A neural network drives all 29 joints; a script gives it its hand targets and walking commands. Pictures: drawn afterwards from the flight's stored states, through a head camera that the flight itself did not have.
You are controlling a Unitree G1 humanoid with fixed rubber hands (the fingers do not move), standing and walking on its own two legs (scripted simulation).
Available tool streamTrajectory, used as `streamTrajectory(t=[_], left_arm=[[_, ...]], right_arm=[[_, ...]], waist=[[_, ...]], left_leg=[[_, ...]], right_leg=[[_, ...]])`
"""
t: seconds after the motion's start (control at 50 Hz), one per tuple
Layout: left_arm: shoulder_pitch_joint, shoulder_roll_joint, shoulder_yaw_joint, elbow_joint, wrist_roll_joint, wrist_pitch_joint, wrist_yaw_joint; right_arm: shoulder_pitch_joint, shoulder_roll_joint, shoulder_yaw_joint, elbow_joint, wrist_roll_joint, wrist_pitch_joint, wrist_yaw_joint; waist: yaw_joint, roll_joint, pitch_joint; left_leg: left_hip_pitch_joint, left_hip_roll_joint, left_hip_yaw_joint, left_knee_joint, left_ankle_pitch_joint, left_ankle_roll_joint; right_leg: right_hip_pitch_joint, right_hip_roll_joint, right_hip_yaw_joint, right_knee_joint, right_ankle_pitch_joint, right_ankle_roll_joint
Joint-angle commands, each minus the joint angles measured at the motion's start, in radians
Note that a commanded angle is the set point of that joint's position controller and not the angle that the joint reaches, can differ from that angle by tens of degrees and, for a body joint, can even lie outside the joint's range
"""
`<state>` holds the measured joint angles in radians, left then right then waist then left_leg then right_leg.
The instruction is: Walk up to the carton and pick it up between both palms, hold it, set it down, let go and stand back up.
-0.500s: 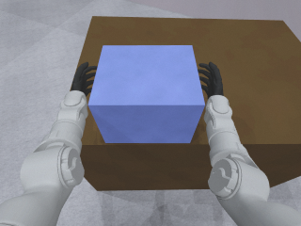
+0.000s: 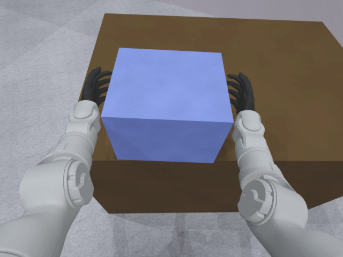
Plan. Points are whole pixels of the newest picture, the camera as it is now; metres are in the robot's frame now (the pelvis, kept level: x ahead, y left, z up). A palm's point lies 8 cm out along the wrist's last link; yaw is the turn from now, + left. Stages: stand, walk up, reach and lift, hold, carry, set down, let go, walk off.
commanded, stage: set down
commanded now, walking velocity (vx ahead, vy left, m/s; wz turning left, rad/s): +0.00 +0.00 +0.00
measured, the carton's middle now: (167, 107) +0.49 +0.02 +0.01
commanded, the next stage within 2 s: none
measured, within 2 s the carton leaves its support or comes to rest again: neither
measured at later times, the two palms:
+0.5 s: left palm (91, 100) +0.45 +0.20 +0.08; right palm (243, 107) +0.44 -0.16 +0.08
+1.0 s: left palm (91, 99) +0.45 +0.20 +0.08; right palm (243, 106) +0.44 -0.16 +0.09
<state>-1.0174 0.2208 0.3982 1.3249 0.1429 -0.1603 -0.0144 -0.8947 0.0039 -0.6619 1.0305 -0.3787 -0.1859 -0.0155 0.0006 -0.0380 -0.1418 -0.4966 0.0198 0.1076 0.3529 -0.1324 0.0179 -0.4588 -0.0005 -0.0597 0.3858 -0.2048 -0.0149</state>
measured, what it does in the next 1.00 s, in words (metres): stands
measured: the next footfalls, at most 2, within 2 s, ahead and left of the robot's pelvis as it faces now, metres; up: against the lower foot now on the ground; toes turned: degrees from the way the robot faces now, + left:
none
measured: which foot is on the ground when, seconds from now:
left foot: down 0.00-1.00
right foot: down 0.00-1.00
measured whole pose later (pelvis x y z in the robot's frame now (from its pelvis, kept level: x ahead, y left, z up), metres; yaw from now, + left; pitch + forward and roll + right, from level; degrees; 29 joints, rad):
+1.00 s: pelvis +0.01 +0.00 +0.00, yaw +1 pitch +14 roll +0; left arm -0.98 0.14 0.62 1.13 0.35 -0.10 -0.07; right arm -0.89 0.09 -0.79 0.85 -0.53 -0.11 0.04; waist -0.01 -0.04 -0.08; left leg -0.43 0.01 0.10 0.31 -0.12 0.02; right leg -0.38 0.00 -0.07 0.33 -0.19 -0.01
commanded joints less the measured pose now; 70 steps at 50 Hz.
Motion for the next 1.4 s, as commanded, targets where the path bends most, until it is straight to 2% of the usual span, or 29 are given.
streamTrajectory(t=[0.0,0.04,0.06,0.1,0.12,0.14,0.16,0.22,0.3,0.34,0.36,0.4,0.42,0.46,0.5,0.52,0.54,0.58,0.6,0.62,0.64,0.68,0.72,0.74,0.76,0.78,0.94,1.3,1.38], left_arm=[[-0.675,-0.485,-0.142,-0.157,0.021,-0.072,-0.132],[-0.659,-0.472,-0.125,-0.128,0.035,-0.072,-0.136],[-0.664,-0.478,-0.128,-0.136,0.034,-0.075,-0.135],[-0.652,-0.468,-0.131,-0.140,0.038,-0.084,-0.134],[-0.648,-0.465,-0.114,-0.110,0.052,-0.080,-0.138],[-0.632,-0.458,-0.098,-0.122,0.053,-0.082,-0.139],[-0.635,-0.453,-0.105,-0.130,0.051,-0.079,-0.141],[-0.660,-0.448,-0.104,-0.123,0.046,-0.085,-0.146],[-0.645,-0.457,-0.100,-0.132,0.062,-0.078,-0.146],[-0.636,-0.436,-0.080,-0.126,0.083,-0.069,-0.144],[-0.631,-0.450,-0.086,-0.141,0.080,-0.066,-0.143],[-0.622,-0.461,-0.082,-0.165,0.083,-0.062,-0.138],[-0.596,-0.459,-0.069,-0.142,0.100,-0.054,-0.140],[-0.593,-0.453,-0.066,-0.147,0.098,-0.058,-0.143],[-0.579,-0.442,-0.054,-0.150,0.102,-0.055,-0.146],[-0.574,-0.450,-0.045,-0.161,0.112,-0.055,-0.148],[-0.562,-0.448,-0.045,-0.161,0.119,-0.048,-0.149],[-0.574,-0.445,-0.033,-0.168,0.130,-0.043,-0.153],[-0.563,-0.452,-0.043,-0.167,0.120,-0.042,-0.152],[-0.557,-0.447,-0.025,-0.175,0.131,-0.043,-0.152],[-0.544,-0.441,-0.019,-0.173,0.147,-0.034,-0.154],[-0.520,-0.444,0.007,-0.160,0.175,-0.020,-0.156],[-0.520,-0.461,-0.001,-0.182,0.164,-0.018,-0.159],[-0.508,-0.461,0.000,-0.179,0.178,-0.015,-0.159],[-0.533,-0.481,-0.001,-0.159,0.179,0.010,-0.153],[-0.522,-0.475,0.015,-0.180,0.189,0.019,-0.151],[-0.481,-0.492,0.063,-0.213,0.235,0.042,-0.155],[-0.422,-0.466,0.114,-0.233,0.284,0.057,-0.172],[-0.405,-0.392,0.122,-0.222,0.280,0.051,-0.161]], right_arm=[[-0.560,0.448,0.262,0.052,-0.038,-0.031,0.167],[-0.560,0.440,0.258,0.068,-0.042,-0.032,0.168],[-0.566,0.439,0.256,0.060,-0.049,-0.033,0.169],[-0.571,0.451,0.262,0.025,-0.048,-0.042,0.171],[-0.569,0.455,0.255,0.031,-0.057,-0.037,0.171],[-0.552,0.456,0.256,0.028,-0.059,-0.033,0.173],[-0.542,0.449,0.261,0.040,-0.054,-0.027,0.172],[-0.546,0.460,0.253,0.030,-0.068,-0.020,0.171],[-0.539,0.454,0.243,0.014,-0.055,-0.025,0.169],[-0.523,0.442,0.223,0.036,-0.068,-0.011,0.170],[-0.511,0.439,0.215,0.030,-0.068,-0.010,0.170],[-0.499,0.442,0.217,0.035,-0.076,-0.010,0.172],[-0.496,0.435,0.216,0.038,-0.080,-0.006,0.174],[-0.503,0.450,0.228,-0.006,-0.077,-0.010,0.177],[-0.482,0.453,0.219,0.002,-0.084,0.000,0.178],[-0.472,0.456,0.216,-0.007,-0.090,0.004,0.178],[-0.471,0.460,0.214,-0.010,-0.086,0.010,0.175],[-0.472,0.467,0.212,-0.023,-0.093,0.017,0.177],[-0.465,0.469,0.213,-0.044,-0.094,0.015,0.176],[-0.457,0.466,0.211,-0.041,-0.103,0.019,0.177],[-0.441,0.463,0.203,-0.038,-0.100,0.026,0.174],[-0.427,0.470,0.200,-0.049,-0.105,0.040,0.173],[-0.424,0.479,0.201,-0.055,-0.108,0.042,0.171],[-0.429,0.470,0.209,-0.072,-0.107,0.038,0.173],[-0.454,0.417,0.127,-0.065,-0.141,0.058,0.167],[-0.440,0.404,0.114,-0.074,-0.153,0.067,0.164],[-0.401,0.448,0.095,-0.107,-0.187,0.087,0.162],[-0.329,0.456,0.082,-0.158,-0.208,0.123,0.146],[-0.302,0.384,0.066,-0.155,-0.212,0.129,0.133]], waist=[[0.019,0.107,-0.578],[0.025,0.079,-0.578],[0.021,0.067,-0.583],[0.032,0.045,-0.618],[0.033,0.051,-0.595],[0.036,0.030,-0.582],[0.024,0.039,-0.577],[0.017,0.020,-0.586],[0.019,0.060,-0.570],[0.020,0.072,-0.541],[0.010,0.074,-0.548],[0.013,0.069,-0.541],[0.025,0.076,-0.518],[0.029,0.040,-0.519],[0.014,0.035,-0.496],[0.024,0.039,-0.492],[0.008,0.034,-0.492],[0.024,0.034,-0.490],[0.010,0.022,-0.496],[0.021,0.027,-0.488],[0.014,0.037,-0.465],[0.027,0.038,-0.427],[0.014,0.043,-0.438],[0.026,0.053,-0.435],[-0.023,0.097,-0.440],[-0.013,0.092,-0.437],[-0.015,0.072,-0.416],[-0.025,0.053,-0.356],[-0.026,0.052,-0.353]], left_leg=[[0.662,0.053,-0.030,0.136,0.563,-0.022],[0.590,0.048,-0.021,0.120,0.526,-0.021],[0.571,0.045,-0.024,0.113,0.515,-0.021],[0.518,0.037,-0.015,0.102,0.485,-0.016],[0.470,0.030,-0.005,0.088,0.425,-0.011],[0.451,0.027,-0.008,0.075,0.427,-0.005],[0.458,0.027,-0.013,0.076,0.418,-0.002],[0.447,0.027,-0.007,0.071,0.369,0.008],[0.494,0.030,-0.009,0.088,0.424,0.000],[0.489,0.028,-0.009,0.074,0.396,-0.002],[0.507,0.032,-0.015,0.078,0.429,-0.014],[0.570,0.038,-0.022,0.092,0.487,-0.013],[0.560,0.036,-0.018,0.084,0.457,-0.009],[0.493,0.029,-0.011,0.067,0.403,-0.001],[0.475,0.027,-0.007,0.058,0.383,0.002],[0.449,0.023,-0.005,0.050,0.367,0.006],[0.452,0.020,-0.007,0.051,0.377,0.011],[0.433,0.017,-0.006,0.036,0.326,0.020],[0.466,0.021,-0.009,0.041,0.354,0.016],[0.469,0.017,-0.006,0.040,0.360,0.019],[0.467,0.017,-0.004,0.042,0.365,0.014],[0.437,0.011,0.004,0.024,0.323,0.021],[0.454,0.015,-0.006,0.036,0.355,0.017],[0.485,0.019,-0.007,0.045,0.392,0.018],[0.524,0.031,-0.025,0.029,0.395,-0.030],[0.569,0.024,-0.021,0.046,0.426,-0.033],[0.606,0.022,-0.019,0.045,0.473,-0.016],[0.537,0.010,-0.013,0.009,0.369,0.006],[0.530,0.009,-0.011,0.014,0.364,0.003]], right_leg=[[-0.088,-0.022,-0.056,-0.047,0.278,0.057],[-0.011,-0.019,-0.045,-0.043,0.300,0.050],[0.016,-0.015,-0.051,-0.031,0.319,0.057],[0.072,-0.019,-0.045,-0.017,0.369,0.064],[0.114,-0.026,-0.036,-0.009,0.364,0.064],[0.131,-0.030,-0.036,0.004,0.397,0.072],[0.131,-0.034,-0.030,0.003,0.396,0.073],[0.121,-0.032,-0.029,-0.005,0.354,0.076],[0.074,-0.030,-0.032,-0.013,0.341,0.072],[0.089,-0.029,-0.026,-0.022,0.307,0.068],[0.080,-0.023,-0.038,-0.023,0.318,0.065],[0.014,-0.016,-0.048,-0.038,0.301,0.068],[0.020,-0.021,-0.043,-0.048,0.280,0.063],[0.076,-0.025,-0.037,-0.039,0.296,0.067],[0.111,-0.027,-0.032,-0.028,0.312,0.074],[0.132,-0.030,-0.026,-0.032,0.310,0.073],[0.142,-0.030,-0.022,-0.026,0.327,0.076],[0.134,-0.031,-0.020,-0.036,0.285,0.081],[0.122,-0.026,-0.029,-0.032,0.299,0.084],[0.119,-0.028,-0.025,-0.036,0.299,0.085],[0.134,-0.029,-0.024,-0.037,0.309,0.084],[0.154,-0.031,-0.019,-0.037,0.290,0.084],[0.129,-0.031,-0.021,-0.037,0.293,0.084],[0.108,-0.026,-0.028,-0.038,0.285,0.083],[0.064,0.001,-0.066,-0.050,0.245,0.077],[0.038,0.003,-0.065,-0.080,0.197,0.069],[0.018,0.001,-0.069,-0.093,0.229,0.086],[0.050,-0.006,-0.063,-0.087,0.221,0.101],[0.043,-0.005,-0.057,-0.083,0.210,0.102]])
